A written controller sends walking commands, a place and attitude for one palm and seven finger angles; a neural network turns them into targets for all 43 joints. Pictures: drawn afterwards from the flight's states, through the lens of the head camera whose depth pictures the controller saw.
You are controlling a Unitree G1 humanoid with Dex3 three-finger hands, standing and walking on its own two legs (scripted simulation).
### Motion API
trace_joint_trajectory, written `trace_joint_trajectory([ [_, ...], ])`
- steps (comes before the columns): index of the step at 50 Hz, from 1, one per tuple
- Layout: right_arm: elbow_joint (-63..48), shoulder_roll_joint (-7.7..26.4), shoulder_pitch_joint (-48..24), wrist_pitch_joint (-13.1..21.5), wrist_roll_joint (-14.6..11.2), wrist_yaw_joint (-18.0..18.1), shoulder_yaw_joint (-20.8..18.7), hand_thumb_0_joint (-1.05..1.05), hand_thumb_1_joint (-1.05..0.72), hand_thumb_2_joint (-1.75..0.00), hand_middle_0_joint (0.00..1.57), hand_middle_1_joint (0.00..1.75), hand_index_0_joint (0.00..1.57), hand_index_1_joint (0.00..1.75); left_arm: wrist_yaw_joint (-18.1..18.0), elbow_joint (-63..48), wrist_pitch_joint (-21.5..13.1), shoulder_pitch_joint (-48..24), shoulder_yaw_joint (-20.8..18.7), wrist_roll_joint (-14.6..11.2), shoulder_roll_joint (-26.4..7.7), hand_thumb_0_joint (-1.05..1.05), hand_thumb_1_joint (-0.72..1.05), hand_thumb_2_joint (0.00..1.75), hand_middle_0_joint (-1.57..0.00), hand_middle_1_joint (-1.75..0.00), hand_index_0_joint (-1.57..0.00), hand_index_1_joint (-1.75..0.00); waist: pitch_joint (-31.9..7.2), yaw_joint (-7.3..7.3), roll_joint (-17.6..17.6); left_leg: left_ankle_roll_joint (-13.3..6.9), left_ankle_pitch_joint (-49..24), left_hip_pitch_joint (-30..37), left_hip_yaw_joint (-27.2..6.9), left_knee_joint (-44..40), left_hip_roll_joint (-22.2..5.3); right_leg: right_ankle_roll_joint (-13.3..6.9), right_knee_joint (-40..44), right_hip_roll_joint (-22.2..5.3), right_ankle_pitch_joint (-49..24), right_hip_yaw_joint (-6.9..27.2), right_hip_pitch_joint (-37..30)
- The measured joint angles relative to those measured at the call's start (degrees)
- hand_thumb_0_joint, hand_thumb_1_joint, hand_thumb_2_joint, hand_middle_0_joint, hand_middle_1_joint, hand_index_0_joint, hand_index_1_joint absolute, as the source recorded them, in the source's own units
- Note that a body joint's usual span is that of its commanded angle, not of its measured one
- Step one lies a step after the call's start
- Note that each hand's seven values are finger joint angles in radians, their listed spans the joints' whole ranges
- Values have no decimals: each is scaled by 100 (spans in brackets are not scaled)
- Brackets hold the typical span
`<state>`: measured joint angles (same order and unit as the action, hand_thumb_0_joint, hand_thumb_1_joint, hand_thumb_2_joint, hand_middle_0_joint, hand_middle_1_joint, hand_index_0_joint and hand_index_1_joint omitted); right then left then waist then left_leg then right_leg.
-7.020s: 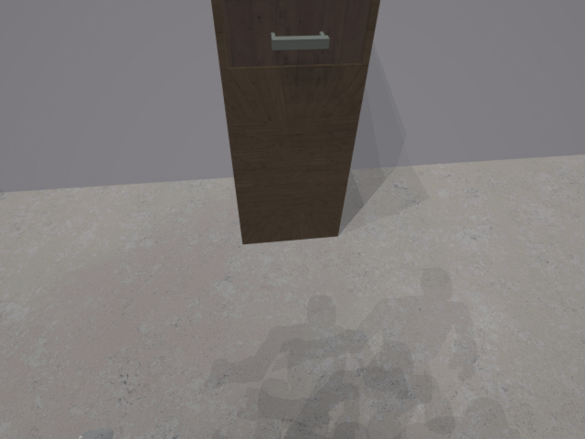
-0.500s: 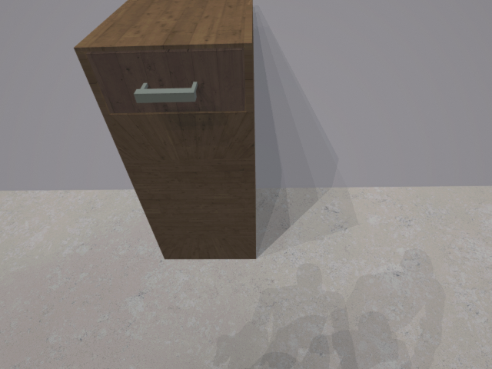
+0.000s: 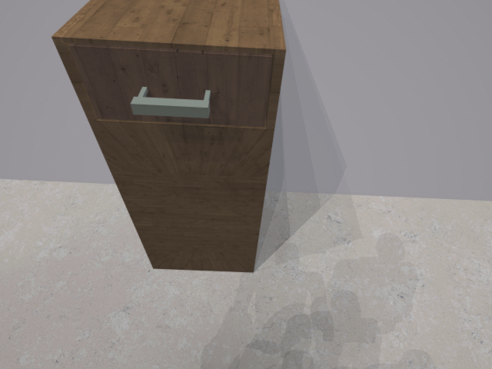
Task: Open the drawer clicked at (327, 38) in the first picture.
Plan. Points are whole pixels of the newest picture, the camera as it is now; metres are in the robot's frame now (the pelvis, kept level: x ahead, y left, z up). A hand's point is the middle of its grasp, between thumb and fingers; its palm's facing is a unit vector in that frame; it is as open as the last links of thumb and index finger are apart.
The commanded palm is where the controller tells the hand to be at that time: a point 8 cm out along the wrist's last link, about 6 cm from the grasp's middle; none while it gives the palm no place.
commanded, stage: come to a stop and stand still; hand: left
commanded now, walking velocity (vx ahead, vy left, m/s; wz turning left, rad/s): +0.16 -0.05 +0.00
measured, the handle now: (173, 100) +0.57 +0.20 +0.12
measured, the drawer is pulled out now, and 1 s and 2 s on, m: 0.00 0.00 0.00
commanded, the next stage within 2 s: look again from close up in 1.34 s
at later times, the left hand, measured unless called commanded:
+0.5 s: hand out of the picture +0.13 +0.16 -0.16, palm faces +0.07 -0.97 -0.23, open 7.4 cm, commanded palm none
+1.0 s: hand out of the picture -0.02 +0.17 -0.16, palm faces +0.06 -0.97 -0.22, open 7.4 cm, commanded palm none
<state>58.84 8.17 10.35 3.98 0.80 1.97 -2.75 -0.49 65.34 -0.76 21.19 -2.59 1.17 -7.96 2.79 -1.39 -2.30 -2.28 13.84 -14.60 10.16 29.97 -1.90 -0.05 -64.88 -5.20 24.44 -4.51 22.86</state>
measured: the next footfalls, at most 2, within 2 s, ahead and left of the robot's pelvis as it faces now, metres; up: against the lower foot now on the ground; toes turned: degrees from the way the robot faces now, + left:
right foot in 0.20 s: +0.16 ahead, -0.14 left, +0.00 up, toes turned -6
left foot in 0.58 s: +0.10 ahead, +0.07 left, +0.00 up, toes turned +6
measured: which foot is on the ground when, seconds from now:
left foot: down 0.00-0.24, up 0.26-0.56, down 0.58-1.00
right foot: up 0.00-0.18, down 0.20-0.60, up 0.62-0.84, down 0.86-1.00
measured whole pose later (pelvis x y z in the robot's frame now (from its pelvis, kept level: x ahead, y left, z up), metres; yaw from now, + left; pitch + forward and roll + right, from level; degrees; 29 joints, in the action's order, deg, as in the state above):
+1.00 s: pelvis -0.01 -0.01 +0.01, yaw +1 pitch -2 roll +1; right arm 63.2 10.0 13.5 -0.8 0.1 1.7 -1.0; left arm -1.9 65.0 0.3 17.3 -0.1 0.3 -7.9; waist 1.5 0.0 1.7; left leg 0.3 11.1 -10.4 3.6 23.2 -0.5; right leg -1.2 -26.5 -0.6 15.8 -2.0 9.0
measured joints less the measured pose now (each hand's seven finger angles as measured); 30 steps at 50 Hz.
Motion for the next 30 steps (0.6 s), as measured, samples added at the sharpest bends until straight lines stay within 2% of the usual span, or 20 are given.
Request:
trace_joint_trajectory([
  [5, 161, 74, 312, -108, 31, -26, 59, -2, -95, -90, 20, 30, 20, 30, -39, -464, 12, -621, -66, 29, -142, 1, 92, 90, -19, -30, -20, -29, -176, 67, 61, 30, -72, 448, -17, -538, 106, 116, 1205, -98, -477, -13, 328],
  [9, 323, -4, 484, -250, 40, -23, 118, -1, -94, -90, 20, 30, 20, 30, -84, -665, 14, -964, -42, -3, -278, 1, 93, 90, -19, -30, -20, -29, -127, 151, 99, 159, 141, 617, -73, -413, 111, 201, 2563, -54, -1009, 33, -69],
  [10, 363, -36, 518, -290, 29, -26, 124, -1, -93, -90, 20, 30, 20, 30, -88, -704, 0, -997, -24, -5, -310, 1, 93, 90, -19, -30, -20, -29, -113, 153, 79, 208, 253, 627, -59, -286, 115, 206, 2966, -49, -1326, 45, -243],
  [11, 407, -54, 531, -329, 12, -32, 124, -1, -93, -90, 20, 30, 20, 30, -98, -712, -19, -1024, -10, -3, -319, 1, 93, 90, -19, -30, -20, -29, -99, 145, 93, 260, 381, 615, -38, -133, 90, 69, 3130, -16, -1321, 52, -353],
  [14, 418, -7, 500, -476, -38, -58, 73, 0, -92, -90, 20, 30, 20, 30, -97, -700, -5, -1126, 66, -6, -208, 1, 92, 90, -19, -30, -20, -29, -31, 273, 364, 340, 752, 451, -219, 285, -54, -150, 3024, 129, -1089, -68, -352],
  [17, 353, 23, 445, -608, -68, -38, 16, 0, -92, -90, 20, 30, 20, 30, -123, -758, 38, -1276, 87, 1, -101, 0, 91, 90, -19, -30, -20, -29, 83, 288, 405, 362, 1522, -12, -538, 1442, 63, -214, 3130, 119, -1133, -149, -362],
  [19, 303, 65, 375, -672, -79, -31, -18, 0, -92, -90, 20, 30, 20, 30, -144, -816, 87, -1373, 75, 21, -31, 0, 91, 90, -20, -30, -20, -29, 179, 235, 385, 386, 1737, -277, -712, 2101, 174, -214, 3240, 91, -1229, -163, -371],
  [21, 236, 118, 291, -719, -82, -34, -49, 0, -92, -90, 20, 30, 20, 30, -160, -872, 137, -1434, 56, 37, 15, 0, 91, 90, -20, -30, -20, -30, 248, 188, 353, 419, 1772, -422, -801, 2344, 230, -192, 3352, 62, -1335, -168, -365],
  [25, 64, 201, 130, -718, -68, -53, -76, 0, -91, -90, 20, 30, 20, 30, -159, -928, 204, -1456, 11, 63, -17, 0, 90, 90, -20, -30, -21, -30, 285, 125, 237, 457, 1530, -383, -837, 1864, 210, -124, 3477, 15, -1532, -155, -261],
  [29, -101, 252, 139, -573, -40, -71, -45, 0, -91, -90, 20, 30, 20, 30, -137, -900, 285, -1328, -44, 22, -153, 0, 90, 90, -20, -30, -21, -30, 160, 126, 145, 378, 627, 166, -783, 276, 101, 4, 3251, 30, -1563, -144, -27],
  [30, -101, 216, 145, -547, -17, -70, -42, 0, -91, -90, 20, 30, 20, 30, -127, -865, 324, -1304, -65, -3, -214, 0, 90, 90, -20, -30, -21, -30, 151, 126, 47, 307, 532, 165, -751, 250, 145, 30, 3085, 4, -1358, -75, 46],
])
